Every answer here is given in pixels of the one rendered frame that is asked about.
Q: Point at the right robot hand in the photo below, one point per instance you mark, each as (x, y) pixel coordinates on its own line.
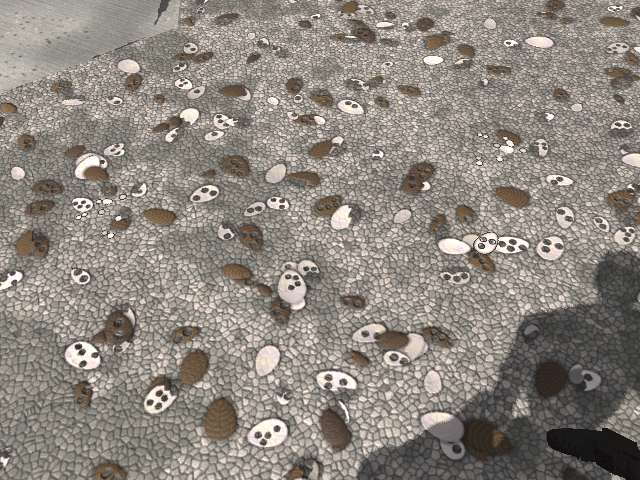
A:
(610, 450)

